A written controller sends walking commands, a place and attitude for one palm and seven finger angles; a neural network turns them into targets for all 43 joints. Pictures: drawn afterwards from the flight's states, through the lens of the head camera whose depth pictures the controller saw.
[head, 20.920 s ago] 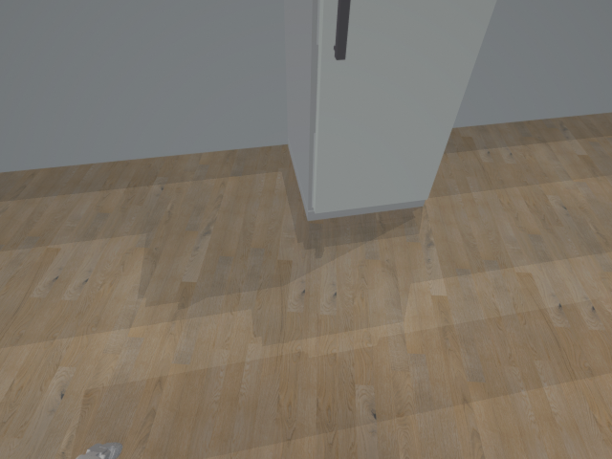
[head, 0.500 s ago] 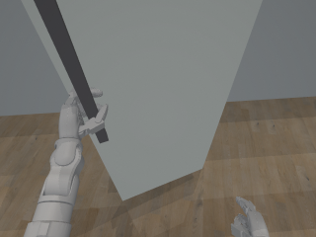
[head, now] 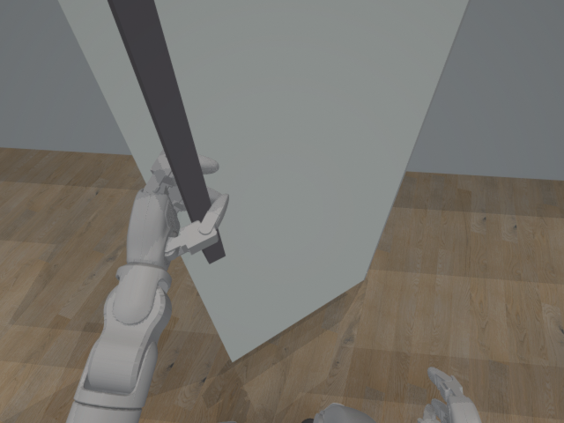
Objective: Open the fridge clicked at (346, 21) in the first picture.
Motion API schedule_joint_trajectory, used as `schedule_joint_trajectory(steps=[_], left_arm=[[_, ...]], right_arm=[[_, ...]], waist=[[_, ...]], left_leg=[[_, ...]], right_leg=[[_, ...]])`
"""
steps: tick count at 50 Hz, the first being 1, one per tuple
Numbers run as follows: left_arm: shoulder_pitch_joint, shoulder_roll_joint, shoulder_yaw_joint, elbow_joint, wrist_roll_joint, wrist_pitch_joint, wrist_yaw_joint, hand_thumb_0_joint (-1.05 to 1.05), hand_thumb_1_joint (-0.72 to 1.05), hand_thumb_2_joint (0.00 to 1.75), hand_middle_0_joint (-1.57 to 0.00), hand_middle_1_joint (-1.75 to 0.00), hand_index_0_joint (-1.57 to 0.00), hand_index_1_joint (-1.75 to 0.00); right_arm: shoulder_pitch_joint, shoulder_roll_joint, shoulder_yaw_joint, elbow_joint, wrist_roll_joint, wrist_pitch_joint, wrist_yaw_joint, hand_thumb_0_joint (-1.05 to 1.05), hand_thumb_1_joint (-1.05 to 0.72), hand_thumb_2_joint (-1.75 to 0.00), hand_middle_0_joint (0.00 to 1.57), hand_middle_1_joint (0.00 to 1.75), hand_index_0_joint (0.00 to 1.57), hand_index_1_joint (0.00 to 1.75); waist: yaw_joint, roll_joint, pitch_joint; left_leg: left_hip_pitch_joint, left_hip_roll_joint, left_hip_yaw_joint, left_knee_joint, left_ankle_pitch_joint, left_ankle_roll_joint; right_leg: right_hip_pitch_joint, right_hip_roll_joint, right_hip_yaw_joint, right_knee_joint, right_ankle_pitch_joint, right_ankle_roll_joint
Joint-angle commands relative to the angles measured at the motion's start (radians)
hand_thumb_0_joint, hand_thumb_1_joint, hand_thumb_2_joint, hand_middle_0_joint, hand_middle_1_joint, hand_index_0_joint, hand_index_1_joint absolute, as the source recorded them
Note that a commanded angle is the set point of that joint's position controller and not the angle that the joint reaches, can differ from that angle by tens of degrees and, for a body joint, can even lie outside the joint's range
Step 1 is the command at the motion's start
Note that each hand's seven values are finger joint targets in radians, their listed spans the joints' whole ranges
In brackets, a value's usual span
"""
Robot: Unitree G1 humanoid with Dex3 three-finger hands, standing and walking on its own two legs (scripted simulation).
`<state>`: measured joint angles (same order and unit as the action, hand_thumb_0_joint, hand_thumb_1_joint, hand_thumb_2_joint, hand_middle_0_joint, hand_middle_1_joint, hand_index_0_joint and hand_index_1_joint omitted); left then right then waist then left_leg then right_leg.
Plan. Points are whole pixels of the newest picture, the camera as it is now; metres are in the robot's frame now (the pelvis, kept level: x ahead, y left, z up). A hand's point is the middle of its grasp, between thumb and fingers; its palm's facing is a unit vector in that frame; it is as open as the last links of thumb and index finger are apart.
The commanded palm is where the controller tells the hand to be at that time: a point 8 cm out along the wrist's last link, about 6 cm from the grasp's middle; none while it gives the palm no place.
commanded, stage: walk backward, drawing the door open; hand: left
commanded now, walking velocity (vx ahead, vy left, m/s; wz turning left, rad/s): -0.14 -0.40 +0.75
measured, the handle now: (162, 110) +0.36 +0.11 +0.28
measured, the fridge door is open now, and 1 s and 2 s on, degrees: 37 76 84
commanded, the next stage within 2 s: stop walking and hold the door back in 1.06 s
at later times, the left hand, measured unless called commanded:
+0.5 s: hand (333, 313) +0.21 -0.05 +0.15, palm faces +0.30 -0.94 -0.16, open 7.1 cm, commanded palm +0.16 -0.01 +0.16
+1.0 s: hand (509, 364) +0.16 -0.20 +0.15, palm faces +0.78 -0.58 -0.23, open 7.3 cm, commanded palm +0.09 -0.19 +0.16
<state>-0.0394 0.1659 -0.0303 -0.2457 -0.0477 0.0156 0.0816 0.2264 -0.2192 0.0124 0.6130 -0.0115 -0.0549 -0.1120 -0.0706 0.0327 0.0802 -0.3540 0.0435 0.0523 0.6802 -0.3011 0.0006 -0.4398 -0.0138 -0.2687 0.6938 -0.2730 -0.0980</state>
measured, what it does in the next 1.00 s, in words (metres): steps to the right, turning left: right foot, then left foot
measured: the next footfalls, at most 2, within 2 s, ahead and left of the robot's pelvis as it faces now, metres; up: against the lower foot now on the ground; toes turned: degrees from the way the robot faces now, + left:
right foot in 0.24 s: +0.03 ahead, -0.24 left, +0.00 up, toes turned +12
left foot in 0.48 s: -0.02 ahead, -0.08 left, +0.00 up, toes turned +33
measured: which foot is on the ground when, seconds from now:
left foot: down 0.00-0.26, up 0.28-0.46, down 0.48-0.72, up 0.74-0.94, down 0.96-1.00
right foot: up 0.00-0.22, down 0.24-0.48, up 0.50-0.70, down 0.72-0.96, up 0.98-1.00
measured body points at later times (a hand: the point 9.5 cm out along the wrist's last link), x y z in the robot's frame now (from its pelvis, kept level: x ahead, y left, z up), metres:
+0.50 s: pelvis -0.01 -0.22 +0.00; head +0.04 -0.22 +0.45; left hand +0.18 +0.00 +0.16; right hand +0.26 -0.36 -0.08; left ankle -0.06 -0.10 -0.72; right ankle +0.00 -0.26 -0.69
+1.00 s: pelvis +0.08 -0.50 +0.00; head +0.12 -0.46 +0.45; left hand +0.11 -0.17 +0.16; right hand +0.36 -0.51 -0.09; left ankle -0.02 -0.43 -0.72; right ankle +0.15 -0.48 -0.69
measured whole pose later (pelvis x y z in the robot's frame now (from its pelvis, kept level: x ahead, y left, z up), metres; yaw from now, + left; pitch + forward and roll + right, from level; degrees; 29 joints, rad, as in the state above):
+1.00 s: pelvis +0.08 -0.50 +0.00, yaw +52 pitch +0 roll +2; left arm 0.15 0.22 0.04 -0.43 0.00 -0.08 0.05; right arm 0.18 -0.16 -0.02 0.56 -0.03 -0.15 -0.09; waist -0.04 -0.02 0.13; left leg -0.28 0.03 0.14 0.63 -0.29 0.02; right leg -0.49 -0.03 -0.18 0.86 -0.38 -0.03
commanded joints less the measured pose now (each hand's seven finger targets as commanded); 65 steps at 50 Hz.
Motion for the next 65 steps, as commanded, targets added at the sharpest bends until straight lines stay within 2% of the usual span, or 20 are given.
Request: schedule_joint_trajectory(steps=[1,10,13,15,21,22,24,26,30,33,35,37,41,46,48,49,55,59,62,65], left_arm=[[-0.218,0.099,0.013,-0.359,0.06,-0.156,-0.037,0.0,0.9,0.9,-0.45,-1.4,-0.45,-1.4],[-0.12,0.0,-0.072,-0.394,0.057,-0.171,-0.05,0.0,0.9,0.9,-0.45,-1.4,-0.45,-1.4],[-0.102,0.108,0.007,-0.456,0.041,-0.182,-0.038,0.0,0.9,0.9,-0.45,-1.4,-0.45,-1.4],[-0.034,0.105,0.032,-0.412,0.045,-0.158,-0.038,0.0,0.9,0.9,-0.45,-1.4,-0.45,-1.4],[-0.034,-0.006,-0.069,-0.409,0.06,-0.194,-0.066,0.0,0.9,0.9,-0.45,-1.4,-0.45,-1.4],[-0.055,-0.007,-0.089,-0.435,0.057,-0.201,-0.065,0.0,0.9,0.9,-0.45,-1.4,-0.45,-1.4],[-0.076,-0.019,-0.106,-0.423,0.081,-0.233,-0.055,0.0,0.9,0.9,-0.45,-1.4,-0.45,-1.4],[-0.033,0.05,-0.039,-0.485,0.098,-0.246,-0.061,0.0,0.9,0.9,-0.45,-1.4,-0.45,-1.4],[-0.009,0.014,-0.012,-0.473,0.071,-0.195,-0.052,0.0,0.9,0.9,-0.45,-1.4,-0.45,-1.4],[-0.029,0.026,0.008,-0.48,0.064,-0.172,-0.036,0.0,0.9,0.9,-0.45,-1.4,-0.45,-1.4],[-0.037,0.062,0.017,-0.491,0.058,-0.164,-0.027,0.0,0.9,0.9,-0.45,-1.4,-0.45,-1.4],[-0.049,0.196,0.139,-0.522,0.073,-0.157,-0.018,0.0,0.9,0.9,-0.45,-1.4,-0.45,-1.4],[0.017,0.134,0.125,-0.502,0.055,-0.193,-0.024,0.0,0.9,0.9,-0.45,-1.4,-0.45,-1.4],[0.013,0.116,0.098,-0.493,0.051,-0.196,-0.023,0.0,0.9,0.9,-0.45,-1.4,-0.45,-1.4],[-0.012,0.103,0.083,-0.5,0.057,-0.22,-0.032,0.0,0.9,0.9,-0.45,-1.4,-0.45,-1.4],[-0.016,0.133,0.117,-0.441,0.101,-0.249,-0.023,0.0,0.9,0.9,-0.45,-1.4,-0.45,-1.4],[0.027,0.106,0.147,-0.443,0.062,-0.191,-0.039,0.0,0.9,0.9,-0.45,-1.4,-0.45,-1.4],[0.054,0.154,0.218,-0.214,0.053,-0.173,-0.002,0.0,0.9,0.9,-0.45,-1.4,-0.45,-1.4],[-0.2,0.436,0.459,-0.035,0.041,-0.16,0.056,0.0,0.9,0.9,-0.45,-1.4,-0.45,-1.4],[-0.31,0.398,0.379,0.138,0.023,-0.186,0.056,0.0,0.9,0.9,-0.45,-1.4,-0.45,-1.4]], right_arm=[[-0.135,-0.088,-0.045,-0.155,-0.042,-0.067,0.022,0.0,-0.9,-0.9,0.2,0.3,0.2,0.3],[-0.151,-0.064,-0.072,-0.113,0.016,-0.099,0.051,0.0,-0.9,-0.9,0.2,0.3,0.2,0.3],[-0.139,0.011,-0.049,-0.095,0.029,-0.086,0.053,0.0,-0.9,-0.9,0.2,0.3,0.2,0.3],[-0.193,-0.021,-0.082,-0.111,0.033,-0.108,0.022,0.0,-0.9,-0.9,0.2,0.3,0.2,0.3],[-0.126,0.02,-0.027,-0.141,-0.016,-0.133,-0.013,0.0,-0.9,-0.9,0.2,0.3,0.2,0.3],[-0.067,0.01,-0.033,-0.135,-0.016,-0.142,-0.012,0.0,-0.9,-0.9,0.2,0.3,0.2,0.3],[-0.079,-0.1,-0.077,-0.158,-0.036,-0.126,0.012,0.0,-0.9,-0.9,0.2,0.3,0.2,0.3],[-0.135,-0.108,-0.084,-0.172,-0.036,-0.117,0.039,0.0,-0.9,-0.9,0.2,0.3,0.2,0.3],[-0.192,-0.095,-0.082,-0.158,-0.004,-0.121,0.065,0.0,-0.9,-0.9,0.2,0.3,0.2,0.3],[-0.188,-0.071,-0.074,-0.185,0.032,-0.107,0.058,0.0,-0.9,-0.9,0.2,0.3,0.2,0.3],[-0.164,-0.026,-0.063,-0.174,0.041,-0.111,0.05,0.0,-0.9,-0.9,0.2,0.3,0.2,0.3],[-0.158,-0.014,-0.089,-0.16,0.022,-0.115,0.029,0.0,-0.9,-0.9,0.2,0.3,0.2,0.3],[-0.19,0.027,-0.037,-0.156,-0.001,-0.11,0.024,0.0,-0.9,-0.9,0.2,0.3,0.2,0.3],[-0.053,0.0,-0.045,-0.164,-0.006,-0.139,0.012,0.0,-0.9,-0.9,0.2,0.3,0.2,0.3],[-0.061,-0.084,-0.076,-0.192,-0.03,-0.145,0.016,0.0,-0.9,-0.9,0.2,0.3,0.2,0.3],[-0.069,-0.102,-0.075,-0.192,-0.037,-0.122,0.022,0.0,-0.9,-0.9,0.2,0.3,0.2,0.3],[-0.126,-0.091,-0.09,-0.122,-0.001,-0.124,0.048,0.0,-0.9,-0.9,0.2,0.3,0.2,0.3],[-0.11,-0.101,-0.079,-0.122,0.035,-0.105,0.044,0.0,-0.9,-0.9,0.2,0.3,0.2,0.3],[-0.12,-0.054,-0.07,-0.105,0.026,-0.098,0.024,0.0,-0.9,-0.9,0.2,0.3,0.2,0.3],[-0.158,-0.06,-0.038,-0.06,0.018,-0.074,0.003,0.0,-0.9,-0.9,0.2,0.3,0.2,0.3]], waist=[[0.023,0.176,-0.232],[0.031,0.228,-0.309],[0.012,-0.044,-0.348],[0.08,-0.341,-0.292],[0.023,-0.159,-0.232],[-0.02,-0.12,-0.286],[0.0,0.184,-0.306],[0.01,0.11,-0.271],[0.071,0.173,-0.199],[0.079,0.227,-0.263],[0.058,0.048,-0.266],[0.089,-0.461,-0.281],[0.073,-0.186,-0.236],[0.021,-0.149,-0.303],[0.021,0.24,-0.27],[0.037,0.189,-0.252],[0.074,0.232,-0.206],[0.077,0.251,-0.203],[0.103,-0.367,-0.285],[0.085,-0.124,-0.244]], left_leg=[[0.227,0.444,-0.809,-0.491,0.142,0.161],[0.128,0.099,-0.313,-0.341,0.012,0.04],[0.041,-0.062,-0.038,-0.022,0.042,-0.039],[-0.12,-0.056,0.003,0.45,-0.245,-0.037],[0.02,0.007,0.092,-0.04,-0.078,-0.018],[0.235,0.033,0.058,-0.219,0.096,0.0],[0.646,0.549,-0.68,-0.346,0.924,0.235],[0.477,0.535,-0.691,-0.31,0.685,0.269],[-0.072,0.259,-0.188,-0.342,0.035,0.091],[-0.161,0.133,-0.085,-0.295,-0.265,0.032],[-0.054,0.018,0.002,-0.05,-0.261,-0.021],[-0.117,-0.097,0.032,0.659,-0.359,-0.044],[-0.114,0.01,0.046,0.362,-0.307,-0.034],[0.205,0.022,0.065,-0.183,-0.089,0.004],[0.592,0.513,-0.621,-0.395,0.613,0.197],[0.587,0.631,-0.775,-0.395,0.804,0.283],[0.11,0.265,-0.149,-0.335,0.263,0.073],[-0.039,0.148,-0.073,-0.233,-0.16,0.046],[-0.235,-0.055,-0.069,0.579,-0.338,-0.03],[-0.29,-0.022,-0.165,0.699,-0.111,-0.034]], right_leg=[[-0.225,-0.016,0.406,0.535,-0.133,0.148],[0.267,0.093,0.179,-0.25,-0.073,0.155],[0.306,-0.08,0.184,-0.276,0.275,0.069],[0.25,-0.275,0.337,-0.343,0.313,-0.084],[0.273,-0.19,0.133,-0.035,0.701,-0.053],[0.147,-0.153,0.109,0.134,0.645,0.0],[-0.365,-0.011,0.243,0.563,-0.31,0.176],[-0.385,-0.053,0.404,0.64,-0.264,0.15],[0.167,-0.037,0.31,0.244,-0.04,0.138],[0.417,0.062,0.113,-0.096,-0.027,0.154],[0.285,-0.01,0.159,-0.336,-0.086,0.122],[0.104,-0.331,0.566,-0.492,-0.116,-0.077],[0.32,-0.25,0.218,-0.232,0.439,-0.095],[0.176,-0.196,0.199,-0.087,0.382,-0.039],[-0.359,-0.029,0.194,0.363,-0.199,0.149],[-0.388,-0.046,0.322,0.536,-0.285,0.177],[0.092,-0.018,0.269,0.169,-0.017,0.139],[0.343,0.057,0.133,-0.174,-0.024,0.169],[0.265,-0.391,0.618,-0.414,0.137,-0.002],[0.295,-0.365,0.603,-0.348,0.086,-0.011]])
